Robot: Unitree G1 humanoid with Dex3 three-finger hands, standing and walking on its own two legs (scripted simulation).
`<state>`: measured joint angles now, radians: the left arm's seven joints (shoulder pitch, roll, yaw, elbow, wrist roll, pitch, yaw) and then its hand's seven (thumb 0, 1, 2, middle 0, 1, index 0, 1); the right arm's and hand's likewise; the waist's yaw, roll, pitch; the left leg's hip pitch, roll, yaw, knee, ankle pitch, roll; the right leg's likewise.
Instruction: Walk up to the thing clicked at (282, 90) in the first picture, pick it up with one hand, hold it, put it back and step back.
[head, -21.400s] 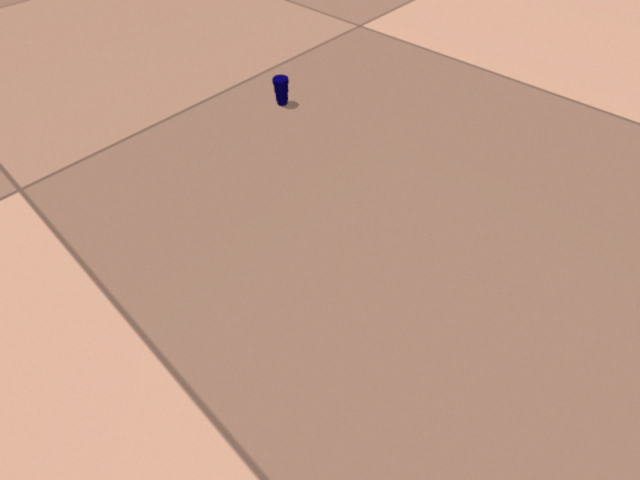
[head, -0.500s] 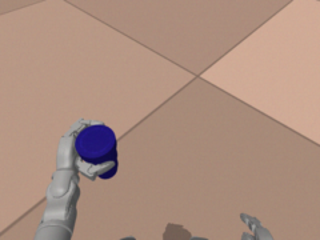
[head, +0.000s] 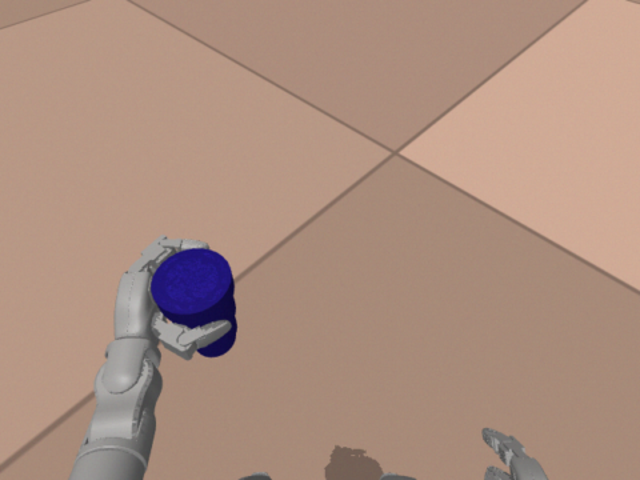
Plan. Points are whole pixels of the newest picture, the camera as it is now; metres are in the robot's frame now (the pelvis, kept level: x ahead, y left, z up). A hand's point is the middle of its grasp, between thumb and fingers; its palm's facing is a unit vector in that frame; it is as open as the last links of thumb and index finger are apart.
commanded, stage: hold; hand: left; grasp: from the side
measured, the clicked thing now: (204, 311) +0.33 +0.16 +0.00
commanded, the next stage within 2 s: crouch in 0.40 s
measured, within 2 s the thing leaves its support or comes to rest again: neither
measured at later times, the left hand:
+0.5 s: hand (191, 298) +0.33 +0.17 +0.04, palm faces +0.05 -1.00 -0.04, open 11.5 cm
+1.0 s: hand (207, 332) +0.34 +0.18 -0.09, palm faces +0.13 -0.99 -0.02, open 11.5 cm
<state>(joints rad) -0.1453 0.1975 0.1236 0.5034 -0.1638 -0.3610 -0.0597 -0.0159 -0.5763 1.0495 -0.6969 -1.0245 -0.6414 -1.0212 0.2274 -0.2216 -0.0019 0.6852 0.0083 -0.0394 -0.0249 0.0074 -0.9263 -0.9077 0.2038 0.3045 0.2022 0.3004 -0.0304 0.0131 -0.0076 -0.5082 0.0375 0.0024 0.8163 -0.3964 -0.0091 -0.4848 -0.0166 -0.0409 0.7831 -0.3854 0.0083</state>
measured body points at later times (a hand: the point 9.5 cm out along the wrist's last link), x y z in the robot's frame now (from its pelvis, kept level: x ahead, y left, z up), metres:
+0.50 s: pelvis +0.00 +0.00 +0.00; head +0.05 +0.01 +0.45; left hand +0.32 +0.22 +0.04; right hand +0.13 -0.24 -0.11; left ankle +0.01 +0.12 -0.71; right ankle +0.01 -0.13 -0.71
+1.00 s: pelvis -0.02 +0.00 -0.07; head +0.10 +0.03 +0.36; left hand +0.33 +0.23 -0.09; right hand +0.10 -0.26 -0.18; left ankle +0.01 +0.12 -0.71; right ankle +0.01 -0.13 -0.71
